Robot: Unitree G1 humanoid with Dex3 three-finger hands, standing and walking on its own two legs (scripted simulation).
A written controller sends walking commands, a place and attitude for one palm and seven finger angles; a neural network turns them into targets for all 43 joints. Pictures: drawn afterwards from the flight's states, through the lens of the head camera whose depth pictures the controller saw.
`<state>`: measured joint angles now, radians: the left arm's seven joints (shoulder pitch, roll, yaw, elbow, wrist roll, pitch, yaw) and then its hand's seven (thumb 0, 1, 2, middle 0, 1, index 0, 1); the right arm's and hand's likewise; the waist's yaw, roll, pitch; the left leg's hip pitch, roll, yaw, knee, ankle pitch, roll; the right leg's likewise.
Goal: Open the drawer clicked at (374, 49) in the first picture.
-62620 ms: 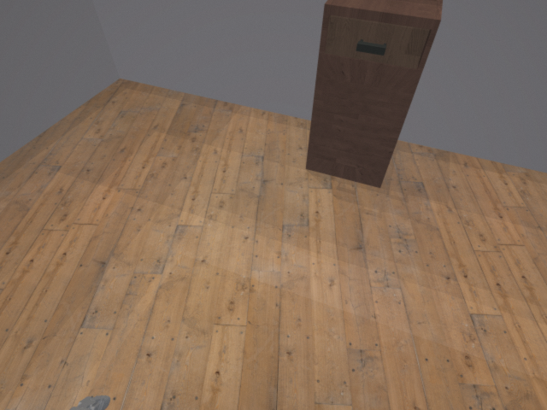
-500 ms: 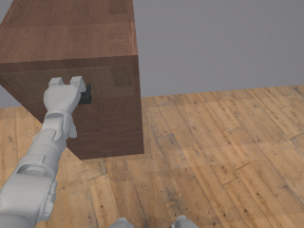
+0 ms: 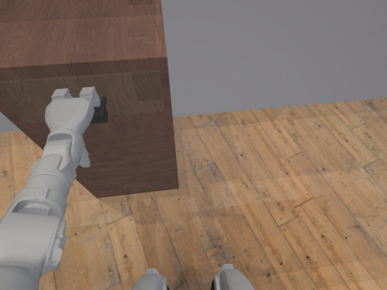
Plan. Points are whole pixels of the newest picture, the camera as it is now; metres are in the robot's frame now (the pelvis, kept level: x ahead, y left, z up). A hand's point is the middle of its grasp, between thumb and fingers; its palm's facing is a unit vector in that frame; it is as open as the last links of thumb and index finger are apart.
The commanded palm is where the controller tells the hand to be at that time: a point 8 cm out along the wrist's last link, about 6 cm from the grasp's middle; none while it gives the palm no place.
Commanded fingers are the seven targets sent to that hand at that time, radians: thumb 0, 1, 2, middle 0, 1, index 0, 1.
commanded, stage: lower the fingers behind the handle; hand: left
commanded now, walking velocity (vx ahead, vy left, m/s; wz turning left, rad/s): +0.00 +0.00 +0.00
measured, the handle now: (83, 109) +0.52 +0.25 +0.01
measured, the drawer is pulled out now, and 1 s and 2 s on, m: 0.00 0.00 0.00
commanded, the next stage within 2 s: lift the fingers back up to retry in 0.12 s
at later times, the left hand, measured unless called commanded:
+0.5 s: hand (80, 128) +0.46 +0.24 +0.01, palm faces -0.08 -0.04 -1.00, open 13.9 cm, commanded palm +0.44 +0.24 +0.09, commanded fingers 0.00 -0.50 0.30 -0.30 -1.20 -0.30 -1.20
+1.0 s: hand (70, 116) +0.45 +0.24 +0.07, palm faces -0.10 -0.05 -0.99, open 13.8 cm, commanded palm +0.44 +0.25 +0.13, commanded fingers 0.00 -0.50 0.30 -0.30 -1.20 -0.30 -1.20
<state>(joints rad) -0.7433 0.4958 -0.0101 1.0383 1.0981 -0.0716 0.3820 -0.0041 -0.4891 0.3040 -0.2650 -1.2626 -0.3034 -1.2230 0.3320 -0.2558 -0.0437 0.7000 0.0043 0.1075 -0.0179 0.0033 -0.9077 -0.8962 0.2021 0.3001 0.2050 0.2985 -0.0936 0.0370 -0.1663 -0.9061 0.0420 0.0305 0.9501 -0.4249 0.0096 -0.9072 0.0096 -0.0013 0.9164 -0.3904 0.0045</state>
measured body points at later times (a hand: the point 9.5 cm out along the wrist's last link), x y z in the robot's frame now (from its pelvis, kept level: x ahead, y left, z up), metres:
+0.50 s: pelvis +0.01 +0.01 +0.01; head +0.11 +0.00 +0.45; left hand +0.46 +0.24 +0.07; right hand +0.04 -0.26 -0.12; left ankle +0.01 +0.12 -0.68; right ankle +0.02 -0.12 -0.68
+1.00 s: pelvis +0.03 +0.00 +0.04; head +0.09 -0.01 +0.48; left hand +0.45 +0.24 +0.12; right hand +0.13 -0.26 -0.09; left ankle +0.01 +0.11 -0.68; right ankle +0.02 -0.12 -0.68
